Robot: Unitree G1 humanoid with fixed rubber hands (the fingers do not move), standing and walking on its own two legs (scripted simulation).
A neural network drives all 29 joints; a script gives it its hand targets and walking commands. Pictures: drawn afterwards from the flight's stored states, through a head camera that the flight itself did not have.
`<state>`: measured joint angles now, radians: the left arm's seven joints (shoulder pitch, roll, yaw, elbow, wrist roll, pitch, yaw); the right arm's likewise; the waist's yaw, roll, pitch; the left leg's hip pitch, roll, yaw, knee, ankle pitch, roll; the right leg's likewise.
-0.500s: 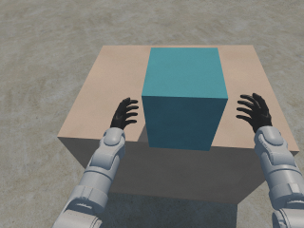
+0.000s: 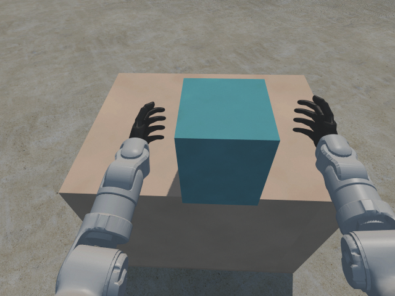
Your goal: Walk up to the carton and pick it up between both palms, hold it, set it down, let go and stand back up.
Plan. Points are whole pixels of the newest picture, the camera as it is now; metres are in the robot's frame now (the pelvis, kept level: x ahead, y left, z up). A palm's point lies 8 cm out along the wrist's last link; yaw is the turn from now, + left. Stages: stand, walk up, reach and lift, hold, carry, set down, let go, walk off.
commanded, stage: reach and lift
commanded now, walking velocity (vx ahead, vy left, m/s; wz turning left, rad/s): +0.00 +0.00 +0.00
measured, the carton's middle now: (221, 143) +0.48 -0.04 +0.02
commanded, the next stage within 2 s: none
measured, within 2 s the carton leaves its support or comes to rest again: neither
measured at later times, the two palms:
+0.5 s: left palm (141, 99) +0.47 +0.14 +0.17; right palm (326, 96) +0.46 -0.24 +0.18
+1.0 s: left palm (134, 83) +0.51 +0.16 +0.19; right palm (310, 77) +0.51 -0.21 +0.20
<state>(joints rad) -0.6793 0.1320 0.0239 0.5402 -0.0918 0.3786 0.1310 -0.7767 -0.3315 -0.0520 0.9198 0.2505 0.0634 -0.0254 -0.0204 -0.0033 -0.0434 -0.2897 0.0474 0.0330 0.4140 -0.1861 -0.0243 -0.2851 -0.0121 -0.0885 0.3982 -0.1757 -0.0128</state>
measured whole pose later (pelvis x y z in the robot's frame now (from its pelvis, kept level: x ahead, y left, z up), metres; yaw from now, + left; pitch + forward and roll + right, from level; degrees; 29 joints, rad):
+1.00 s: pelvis +0.04 +0.00 +0.00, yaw -1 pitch +14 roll -1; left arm -1.12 0.25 0.05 1.00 -0.13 0.27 0.12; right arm -1.21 -0.37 0.02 1.28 0.34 0.11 -0.04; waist 0.00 0.00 -0.17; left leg -0.40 0.07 0.01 0.36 -0.19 -0.04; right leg -0.38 0.03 -0.03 0.29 -0.14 -0.01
